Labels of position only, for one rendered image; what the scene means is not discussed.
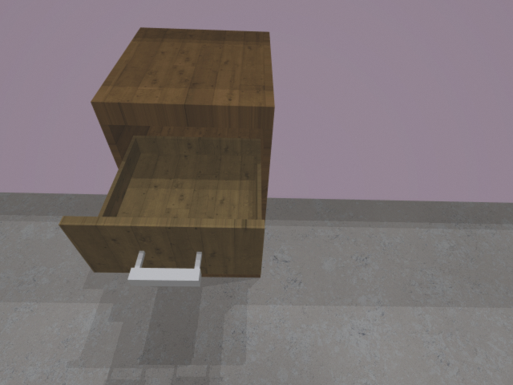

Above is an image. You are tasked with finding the drawer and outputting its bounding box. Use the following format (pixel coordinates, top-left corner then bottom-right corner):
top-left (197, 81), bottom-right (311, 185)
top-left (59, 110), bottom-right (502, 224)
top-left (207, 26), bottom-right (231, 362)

top-left (59, 136), bottom-right (265, 274)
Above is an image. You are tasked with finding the handle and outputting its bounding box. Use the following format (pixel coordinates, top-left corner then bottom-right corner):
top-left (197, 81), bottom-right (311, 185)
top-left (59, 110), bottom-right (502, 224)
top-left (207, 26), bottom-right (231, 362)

top-left (128, 251), bottom-right (202, 286)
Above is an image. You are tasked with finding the cabinet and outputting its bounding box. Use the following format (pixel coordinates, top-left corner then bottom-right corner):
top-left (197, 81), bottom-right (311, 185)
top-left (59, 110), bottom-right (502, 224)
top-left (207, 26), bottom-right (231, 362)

top-left (91, 27), bottom-right (275, 278)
